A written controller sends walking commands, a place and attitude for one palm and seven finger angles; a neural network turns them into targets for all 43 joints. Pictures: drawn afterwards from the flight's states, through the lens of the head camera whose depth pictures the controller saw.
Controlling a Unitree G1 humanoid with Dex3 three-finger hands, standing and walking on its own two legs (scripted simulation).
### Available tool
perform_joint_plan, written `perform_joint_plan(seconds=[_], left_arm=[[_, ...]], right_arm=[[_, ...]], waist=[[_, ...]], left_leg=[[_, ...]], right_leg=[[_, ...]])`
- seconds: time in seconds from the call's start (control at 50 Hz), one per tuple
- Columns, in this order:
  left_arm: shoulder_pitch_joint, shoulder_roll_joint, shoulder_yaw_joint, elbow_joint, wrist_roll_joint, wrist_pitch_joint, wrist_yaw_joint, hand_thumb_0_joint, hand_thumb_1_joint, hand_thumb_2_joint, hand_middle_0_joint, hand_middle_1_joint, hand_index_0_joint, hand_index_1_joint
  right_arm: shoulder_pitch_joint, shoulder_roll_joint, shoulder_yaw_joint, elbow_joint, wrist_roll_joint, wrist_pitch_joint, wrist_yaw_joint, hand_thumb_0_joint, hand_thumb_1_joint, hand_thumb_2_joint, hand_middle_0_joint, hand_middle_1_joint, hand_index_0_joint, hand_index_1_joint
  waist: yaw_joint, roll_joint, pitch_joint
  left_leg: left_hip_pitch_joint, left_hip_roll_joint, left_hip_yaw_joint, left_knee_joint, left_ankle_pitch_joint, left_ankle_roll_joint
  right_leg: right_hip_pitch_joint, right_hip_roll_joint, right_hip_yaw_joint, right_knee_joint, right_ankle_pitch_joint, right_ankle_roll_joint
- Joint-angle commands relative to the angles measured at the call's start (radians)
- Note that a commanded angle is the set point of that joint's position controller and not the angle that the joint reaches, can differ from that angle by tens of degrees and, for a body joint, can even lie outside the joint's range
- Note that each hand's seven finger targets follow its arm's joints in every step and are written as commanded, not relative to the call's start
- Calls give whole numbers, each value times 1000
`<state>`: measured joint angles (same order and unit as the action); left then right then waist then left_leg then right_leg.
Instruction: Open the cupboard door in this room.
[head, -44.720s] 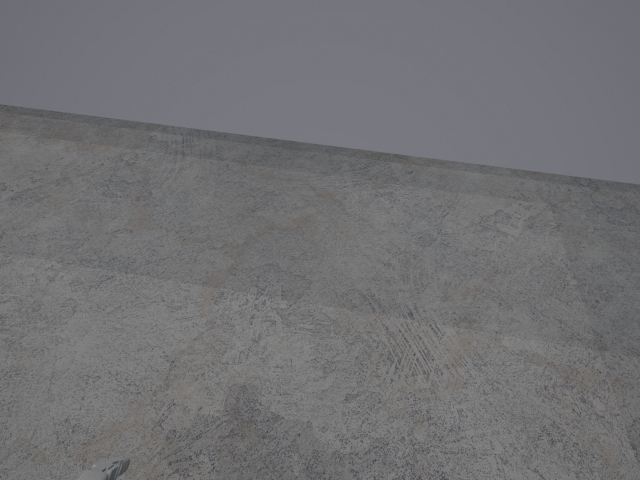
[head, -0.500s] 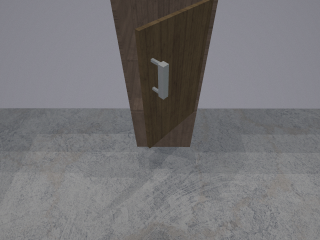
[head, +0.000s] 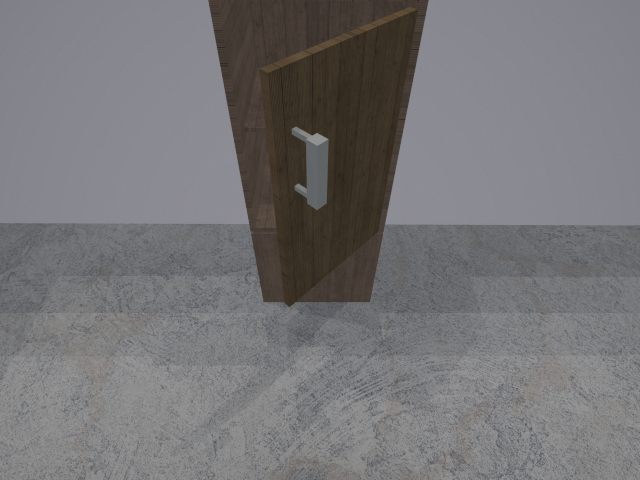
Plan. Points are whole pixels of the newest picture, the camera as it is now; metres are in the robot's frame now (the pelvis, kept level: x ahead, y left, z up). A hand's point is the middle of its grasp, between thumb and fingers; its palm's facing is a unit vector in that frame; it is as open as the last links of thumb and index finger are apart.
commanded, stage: look to check the result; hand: left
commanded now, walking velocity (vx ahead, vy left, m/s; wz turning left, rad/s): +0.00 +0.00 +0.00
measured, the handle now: (307, 168) +0.58 +0.05 +0.07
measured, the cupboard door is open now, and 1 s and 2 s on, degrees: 46 46 46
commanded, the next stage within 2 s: walk to a spot facing it in 0.60 s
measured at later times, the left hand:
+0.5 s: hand out of the picture +0.01 +0.15 -0.17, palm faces +0.04 -0.98 -0.18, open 7.4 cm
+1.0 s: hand out of the picture +0.03 +0.17 -0.18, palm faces -0.03 -0.98 -0.20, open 7.4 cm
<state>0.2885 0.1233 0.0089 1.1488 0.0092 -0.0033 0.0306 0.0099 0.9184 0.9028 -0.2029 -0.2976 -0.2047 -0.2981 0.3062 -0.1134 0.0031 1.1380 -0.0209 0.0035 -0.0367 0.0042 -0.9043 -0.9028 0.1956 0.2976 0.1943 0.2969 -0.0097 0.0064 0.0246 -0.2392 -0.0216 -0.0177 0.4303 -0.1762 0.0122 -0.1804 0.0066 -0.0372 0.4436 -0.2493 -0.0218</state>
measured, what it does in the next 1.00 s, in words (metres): stands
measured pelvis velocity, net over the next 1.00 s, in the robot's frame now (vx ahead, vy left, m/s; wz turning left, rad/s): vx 0.02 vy -0.01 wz -0.10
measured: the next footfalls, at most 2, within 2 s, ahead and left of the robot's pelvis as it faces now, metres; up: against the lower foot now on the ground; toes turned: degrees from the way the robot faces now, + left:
left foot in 1.82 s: +0.17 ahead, +0.04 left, +0.00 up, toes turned -35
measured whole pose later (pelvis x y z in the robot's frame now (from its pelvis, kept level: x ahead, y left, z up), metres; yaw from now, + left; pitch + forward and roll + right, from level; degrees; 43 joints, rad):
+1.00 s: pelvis +0.02 -0.01 -0.01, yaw -6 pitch +0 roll +0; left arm 0.27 0.16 0.06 1.10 0.02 0.04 0.01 0.00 0.91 0.90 -0.20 -0.30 -0.20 -0.30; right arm 0.22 -0.15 -0.03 1.09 -0.02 0.03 -0.05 0.01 -0.91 -0.90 0.20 0.30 0.20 0.30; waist 0.01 0.00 0.07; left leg -0.23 0.04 0.06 0.51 -0.27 -0.01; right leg -0.21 0.06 0.04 0.52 -0.30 -0.04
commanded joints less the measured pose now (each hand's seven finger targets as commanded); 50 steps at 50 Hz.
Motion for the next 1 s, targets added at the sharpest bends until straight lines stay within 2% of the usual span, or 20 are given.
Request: perform_joint_plan(seconds=[0.0, 0.06, 0.2, 0.3, 0.36, 0.5, 0.58, 0.6, 0.7, 0.8, 0.86, 0.88, 0.94, 0.98], left_arm=[[76, 96, 20, -13, -2, -13, 9, 0, 900, 900, -200, -300, -200, -300], [81, 98, 20, -13, -2, -16, 10, 0, 900, 900, -200, -300, -200, -300], [77, 100, 15, -5, -3, -13, 10, 0, 900, 900, -200, -300, -200, -300], [77, 103, 16, -4, -4, -15, 11, 0, 900, 900, -200, -300, -200, -300], [79, 102, 17, -3, -4, -15, 10, 0, 900, 900, -200, -300, -200, -300], [70, 112, 18, -8, -4, -19, 12, 0, 900, 900, -200, -300, -200, -300], [70, 109, 17, -8, -5, -18, 12, 0, 900, 900, -200, -300, -200, -300], [70, 109, 16, -7, -5, -18, 11, 0, 900, 900, -200, -300, -200, -300], [63, 116, 17, -10, -5, -18, 11, 0, 900, 900, -200, -300, -200, -300], [46, 140, 46, -36, 1, 5, 7, 0, 900, 900, -200, -300, -200, -300], [28, 153, 66, -62, 5, 17, 0, 0, 900, 900, -200, -300, -200, -300], [12, 165, 72, -76, 6, 22, -3, 0, 900, 900, -200, -300, -200, -300], [-5, 163, 83, -107, 8, 30, -12, 0, 900, 900, -200, -300, -200, -300], [-18, 155, 86, -130, 10, 34, -18, 0, 900, 900, -200, -300, -200, -300]], right_arm=[[71, -87, -16, -19, 0, -6, -3, 0, -900, -900, 200, 300, 200, 300], [63, -92, -15, -19, 3, -7, -4, 0, -900, -900, 200, 300, 200, 300], [44, -98, -12, -8, 2, -5, -5, 0, -900, -900, 200, 300, 200, 300], [37, -104, -10, -6, 2, -9, -7, 0, -900, -900, 200, 300, 200, 300], [26, -109, -10, -9, 4, -8, -8, 0, -900, -900, 200, 300, 200, 300], [23, -110, -11, -4, 4, -12, -9, 0, -900, -900, 200, 300, 200, 300], [21, -112, -11, -3, 3, -10, -10, 0, -900, -900, 200, 300, 200, 300], [19, -112, -10, -2, 2, -10, -10, 0, -900, -900, 200, 300, 200, 300], [16, -115, -11, -1, 3, -9, -10, 0, -900, -900, 200, 300, 200, 300], [13, -132, -33, -17, 2, 9, -21, 0, -900, -900, 200, 300, 200, 300], [-8, -152, -50, -51, 1, 20, -23, 0, -900, -900, 200, 300, 200, 300], [-2, -155, -57, -63, 1, 20, -24, 0, -900, -900, 200, 300, 200, 300], [-21, -179, -71, -94, -2, 20, -26, 0, -900, -900, 200, 300, 200, 300], [-14, -210, -82, -113, -4, 17, -28, 0, -900, -900, 200, 300, 200, 300]], waist=[[2, -3, 44], [3, -7, 32], [3, -1, 66], [5, 4, 37], [7, 8, 47], [7, -17, 29], [7, -13, 49], [8, 4, 52], [7, -1, 51], [4, -18, 50], [3, -19, 50], [-3, -23, 44], [-1, 24, 43], [-4, 91, 17]], left_leg=[[16, 91, -76, -72, 39, 20], [32, 95, -72, -65, 76, 21], [37, 96, -71, -75, 78, 19], [55, 99, -73, -73, 121, 20], [58, 99, -70, -72, 114, 19], [70, 99, -67, -71, 166, 18], [69, 99, -64, -74, 153, 16], [71, 98, -64, -75, 156, 16], [75, 101, -62, -80, 149, 14], [75, 120, -12, -8, 110, 7], [70, 132, 11, 22, 42, 4], [63, 141, 9, 22, 29, 7], [70, 181, -15, 4, -9, 23], [100, 252, -86, -50, -37, 62]], right_leg=[[-39, -103, 99, -117, 17, -23], [-25, -102, 93, -116, 52, -22], [-28, -104, 90, -125, 56, -20], [2, -104, 90, -119, 105, -19], [-3, -100, 88, -126, 98, -19], [35, -109, 86, -121, 184, -19], [24, -108, 86, -130, 168, -20], [24, -109, 88, -131, 172, -20], [29, -107, 90, -136, 172, -20], [-17, -110, 137, -84, 248, -33], [-71, -103, 170, -57, 205, -43], [-78, -99, 172, -42, 197, -44], [-137, -66, 180, 17, 175, -39], [-188, -15, 142, 117, 111, -22]])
